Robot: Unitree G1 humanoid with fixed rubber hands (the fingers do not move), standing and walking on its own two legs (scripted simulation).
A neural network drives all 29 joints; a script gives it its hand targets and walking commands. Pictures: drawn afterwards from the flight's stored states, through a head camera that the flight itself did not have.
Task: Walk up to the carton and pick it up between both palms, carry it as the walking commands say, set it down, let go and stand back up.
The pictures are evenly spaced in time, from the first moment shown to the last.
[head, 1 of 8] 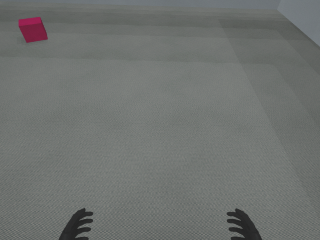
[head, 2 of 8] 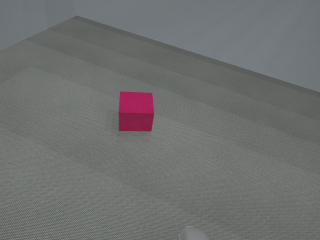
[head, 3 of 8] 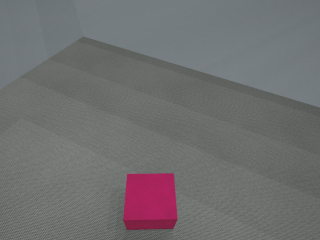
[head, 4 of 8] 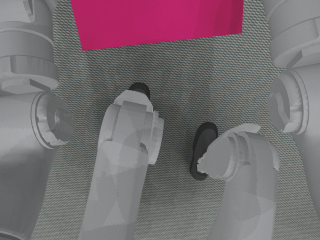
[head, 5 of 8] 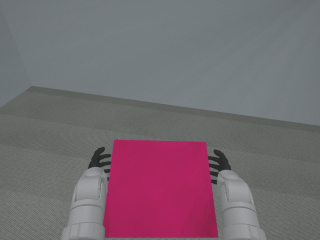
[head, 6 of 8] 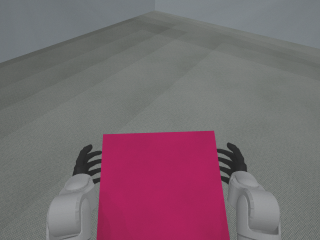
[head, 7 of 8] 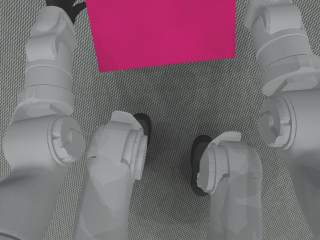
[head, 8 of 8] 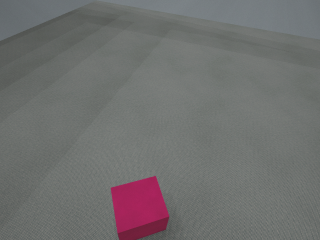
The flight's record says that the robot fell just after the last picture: no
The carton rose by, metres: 0.68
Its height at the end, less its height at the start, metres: +0.00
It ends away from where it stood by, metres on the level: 1.22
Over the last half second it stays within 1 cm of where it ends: yes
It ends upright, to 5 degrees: yes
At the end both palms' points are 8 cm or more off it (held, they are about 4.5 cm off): yes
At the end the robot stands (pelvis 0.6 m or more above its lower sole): yes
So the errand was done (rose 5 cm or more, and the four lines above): yes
